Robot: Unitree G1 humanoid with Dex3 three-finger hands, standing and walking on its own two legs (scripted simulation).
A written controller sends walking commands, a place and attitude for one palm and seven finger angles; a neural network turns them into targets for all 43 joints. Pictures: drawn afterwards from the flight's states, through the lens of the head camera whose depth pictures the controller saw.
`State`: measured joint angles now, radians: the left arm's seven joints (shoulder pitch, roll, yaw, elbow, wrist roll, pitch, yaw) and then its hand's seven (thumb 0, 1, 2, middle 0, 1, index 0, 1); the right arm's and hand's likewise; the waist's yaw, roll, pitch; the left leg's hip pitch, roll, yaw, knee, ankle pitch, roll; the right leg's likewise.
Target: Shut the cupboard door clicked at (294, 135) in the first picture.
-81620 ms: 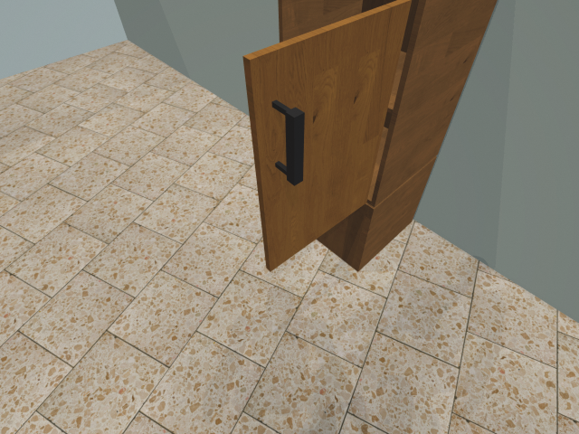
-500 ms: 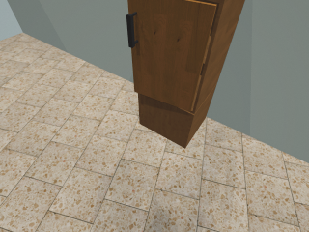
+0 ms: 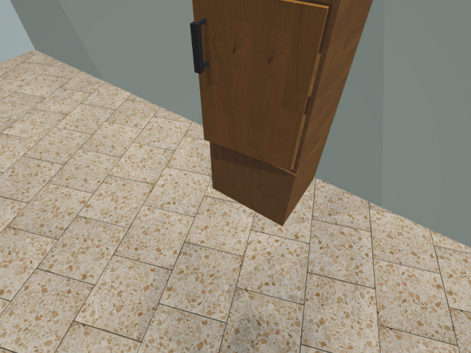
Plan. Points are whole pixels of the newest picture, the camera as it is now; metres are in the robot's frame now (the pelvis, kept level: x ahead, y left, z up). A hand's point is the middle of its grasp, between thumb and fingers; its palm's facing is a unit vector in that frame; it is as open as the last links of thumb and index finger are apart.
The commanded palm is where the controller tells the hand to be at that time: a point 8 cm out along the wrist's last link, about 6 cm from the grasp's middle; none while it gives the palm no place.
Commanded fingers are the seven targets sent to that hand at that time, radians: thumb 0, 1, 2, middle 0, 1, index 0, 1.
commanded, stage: walk to a spot facing it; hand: left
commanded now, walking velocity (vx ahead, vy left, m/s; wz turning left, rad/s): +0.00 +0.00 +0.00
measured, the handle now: (201, 46) +0.97 +0.16 +0.08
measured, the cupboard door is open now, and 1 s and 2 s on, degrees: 7 7 7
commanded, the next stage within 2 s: none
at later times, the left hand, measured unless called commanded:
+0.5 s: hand out of the picture +0.01 +0.22 -0.20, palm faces +0.26 -0.95 -0.20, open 7.4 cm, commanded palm none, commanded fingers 0.00 0.90 0.90 -0.20 -0.30 -0.20 -0.30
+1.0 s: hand out of the picture -0.03 +0.19 -0.16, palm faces +0.49 -0.82 -0.30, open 7.4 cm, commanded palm none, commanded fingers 0.00 0.90 0.90 -0.20 -0.30 -0.20 -0.30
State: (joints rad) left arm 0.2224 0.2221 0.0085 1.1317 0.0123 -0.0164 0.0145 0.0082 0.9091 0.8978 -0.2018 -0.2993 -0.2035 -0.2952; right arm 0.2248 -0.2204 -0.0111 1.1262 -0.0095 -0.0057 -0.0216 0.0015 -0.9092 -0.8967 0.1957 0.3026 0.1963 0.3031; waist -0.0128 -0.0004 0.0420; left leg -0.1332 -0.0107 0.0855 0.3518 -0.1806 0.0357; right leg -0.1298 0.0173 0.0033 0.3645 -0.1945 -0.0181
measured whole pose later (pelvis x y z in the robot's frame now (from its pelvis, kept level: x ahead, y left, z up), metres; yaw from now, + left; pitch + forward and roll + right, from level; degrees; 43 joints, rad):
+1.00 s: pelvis +0.00 -0.03 -0.01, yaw +32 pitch +1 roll +1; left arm 0.18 0.20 0.05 0.90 0.02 0.02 0.03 0.01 0.91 0.90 -0.20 -0.30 -0.20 -0.30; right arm 0.19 -0.27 -0.11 0.93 -0.02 0.08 0.02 0.00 -0.91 -0.90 0.19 0.30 0.20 0.30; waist -0.04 0.04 0.09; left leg -0.55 -0.06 -0.05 1.12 -0.41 -0.05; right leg -0.22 -0.05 -0.07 0.53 -0.32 0.00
